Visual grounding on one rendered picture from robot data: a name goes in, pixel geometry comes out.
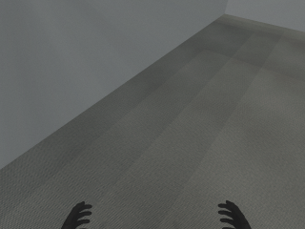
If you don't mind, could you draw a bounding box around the robot right hand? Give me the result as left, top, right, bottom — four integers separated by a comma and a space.
217, 200, 252, 229

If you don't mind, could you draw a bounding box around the robot left hand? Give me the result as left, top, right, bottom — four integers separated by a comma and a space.
61, 201, 92, 229

